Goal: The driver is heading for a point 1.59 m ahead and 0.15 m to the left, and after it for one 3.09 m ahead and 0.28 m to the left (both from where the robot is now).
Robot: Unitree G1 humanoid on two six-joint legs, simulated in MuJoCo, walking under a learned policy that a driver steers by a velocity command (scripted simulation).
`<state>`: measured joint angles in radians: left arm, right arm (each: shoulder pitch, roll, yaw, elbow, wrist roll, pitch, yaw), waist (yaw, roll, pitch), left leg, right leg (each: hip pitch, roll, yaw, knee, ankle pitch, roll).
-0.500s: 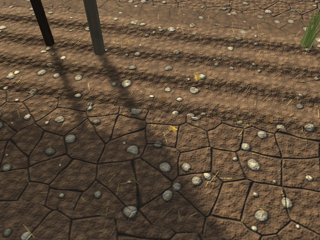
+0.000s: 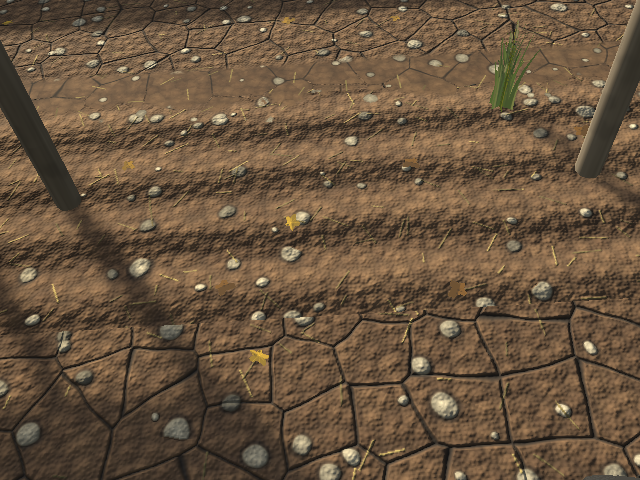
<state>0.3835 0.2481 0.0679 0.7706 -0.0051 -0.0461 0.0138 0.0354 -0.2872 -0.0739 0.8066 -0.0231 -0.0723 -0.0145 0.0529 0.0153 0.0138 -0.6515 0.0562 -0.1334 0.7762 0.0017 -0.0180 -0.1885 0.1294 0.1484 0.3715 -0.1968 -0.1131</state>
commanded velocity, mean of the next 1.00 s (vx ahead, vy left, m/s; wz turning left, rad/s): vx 0.50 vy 0.00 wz -0.11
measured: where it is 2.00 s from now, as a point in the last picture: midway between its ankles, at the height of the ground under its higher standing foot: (322, 269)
